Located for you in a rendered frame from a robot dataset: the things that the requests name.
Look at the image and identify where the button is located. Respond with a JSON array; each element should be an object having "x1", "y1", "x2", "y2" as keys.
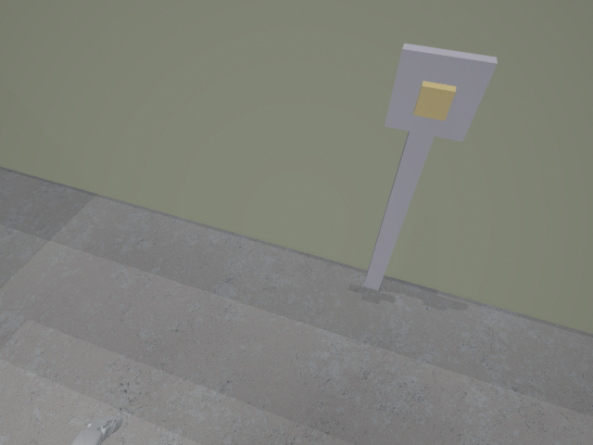
[{"x1": 413, "y1": 81, "x2": 456, "y2": 121}]

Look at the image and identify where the robot left hand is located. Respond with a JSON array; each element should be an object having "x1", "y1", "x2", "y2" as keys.
[{"x1": 69, "y1": 416, "x2": 122, "y2": 445}]

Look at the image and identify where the panel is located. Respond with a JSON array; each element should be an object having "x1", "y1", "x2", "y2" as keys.
[{"x1": 364, "y1": 44, "x2": 498, "y2": 290}]

